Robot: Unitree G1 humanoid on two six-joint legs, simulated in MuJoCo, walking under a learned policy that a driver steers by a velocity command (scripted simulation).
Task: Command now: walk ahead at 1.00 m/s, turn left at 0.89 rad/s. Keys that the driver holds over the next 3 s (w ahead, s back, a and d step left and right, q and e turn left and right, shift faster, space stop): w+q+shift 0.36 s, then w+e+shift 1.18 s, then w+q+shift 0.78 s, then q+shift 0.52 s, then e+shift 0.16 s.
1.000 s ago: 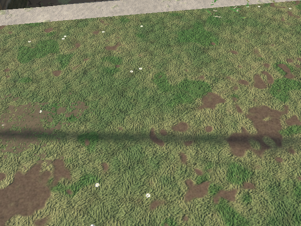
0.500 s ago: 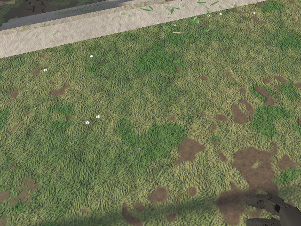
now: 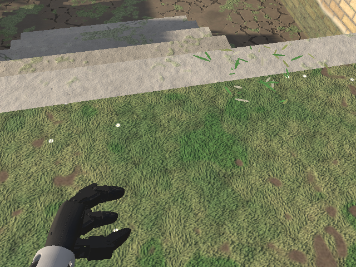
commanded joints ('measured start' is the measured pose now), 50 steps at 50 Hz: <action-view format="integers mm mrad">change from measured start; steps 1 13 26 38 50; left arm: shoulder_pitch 395 426 493 239 591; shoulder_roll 235 114 216 59 301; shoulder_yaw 101 112 107 87 195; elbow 37 210 162 156 222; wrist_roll -7 -21 -57 -38 -25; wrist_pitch -20 -45 -1 63 92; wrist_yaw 46 17 33 -44 20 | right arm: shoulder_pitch -127 -437 -98 -195 -336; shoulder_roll -237 -39 -287 -63 -95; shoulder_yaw -56 35 -44 22 56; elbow -86 -307 -201 -63 -263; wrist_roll -8 -47 -63 -23 -52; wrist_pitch -24 73 44 -77 -67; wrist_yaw -2 66 -4 3 -23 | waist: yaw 306 139 -20 176 268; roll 72 -95 46 38 -8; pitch -255 22 -425 109 -152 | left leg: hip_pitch -330 -921 328 -258 -998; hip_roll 116 249 507 246 127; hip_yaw -77 255 -411 512 190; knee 492 904 37 -241 1317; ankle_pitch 902 284 -6 689 30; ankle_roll -12 -46 171 -70 -134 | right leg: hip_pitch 748 516 -128 -61 880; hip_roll -13 -240 17 -89 -221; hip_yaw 20 -77 45 -124 734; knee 15 -340 1129 432 -254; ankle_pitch -154 38 -419 92 -423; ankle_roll -42 -75 -81 -96 -458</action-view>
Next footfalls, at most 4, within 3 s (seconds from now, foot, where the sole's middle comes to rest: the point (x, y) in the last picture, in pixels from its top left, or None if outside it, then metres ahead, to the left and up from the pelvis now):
0.02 right None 0.23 -0.15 -0.76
0.48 left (110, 237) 0.58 0.17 -0.76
0.94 right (106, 138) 1.03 0.17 -0.76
1.34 left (74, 80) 1.43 0.31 -0.76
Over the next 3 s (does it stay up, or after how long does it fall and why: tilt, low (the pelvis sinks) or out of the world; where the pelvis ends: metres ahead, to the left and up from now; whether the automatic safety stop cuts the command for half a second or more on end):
stays up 2.31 -0.05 -0.54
